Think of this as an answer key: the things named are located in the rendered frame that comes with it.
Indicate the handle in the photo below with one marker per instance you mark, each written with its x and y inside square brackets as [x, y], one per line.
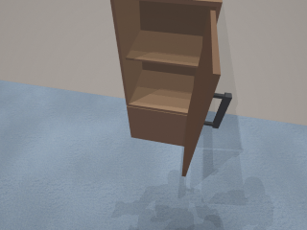
[226, 99]

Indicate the cupboard door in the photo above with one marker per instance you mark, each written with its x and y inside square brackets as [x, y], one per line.
[206, 81]

